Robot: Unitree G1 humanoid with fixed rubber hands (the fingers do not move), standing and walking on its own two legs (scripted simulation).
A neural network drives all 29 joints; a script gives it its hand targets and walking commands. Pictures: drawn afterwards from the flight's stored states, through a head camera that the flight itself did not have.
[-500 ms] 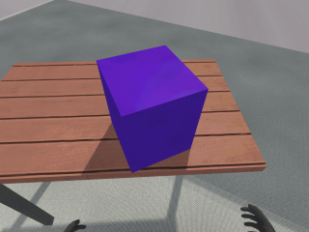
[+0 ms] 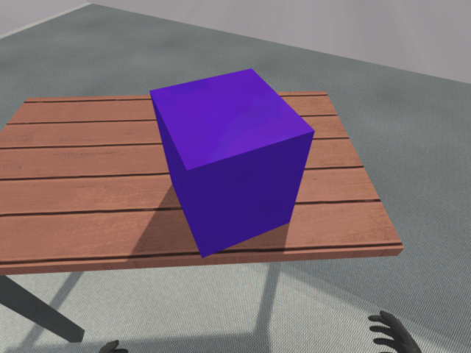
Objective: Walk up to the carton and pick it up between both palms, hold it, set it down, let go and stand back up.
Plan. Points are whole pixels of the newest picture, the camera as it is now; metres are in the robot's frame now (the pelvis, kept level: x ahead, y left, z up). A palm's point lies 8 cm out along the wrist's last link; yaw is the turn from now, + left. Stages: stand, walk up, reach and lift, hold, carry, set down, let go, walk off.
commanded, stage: stand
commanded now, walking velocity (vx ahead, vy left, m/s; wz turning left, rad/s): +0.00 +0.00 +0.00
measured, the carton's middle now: (226, 163) +0.44 +0.04 +0.08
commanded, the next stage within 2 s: walk up in 0.18 s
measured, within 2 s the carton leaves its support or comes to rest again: neither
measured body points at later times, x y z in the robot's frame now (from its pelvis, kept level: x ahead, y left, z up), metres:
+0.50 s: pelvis -0.01 +0.00 +0.00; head +0.00 +0.00 +0.45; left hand +0.09 +0.27 -0.12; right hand +0.13 -0.28 -0.09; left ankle +0.02 +0.12 -0.72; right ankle +0.02 -0.12 -0.72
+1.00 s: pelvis -0.08 +0.00 -0.01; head -0.04 -0.01 +0.44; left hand +0.01 +0.30 -0.12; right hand +0.04 -0.29 -0.11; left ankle -0.03 +0.13 -0.71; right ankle -0.06 -0.10 -0.72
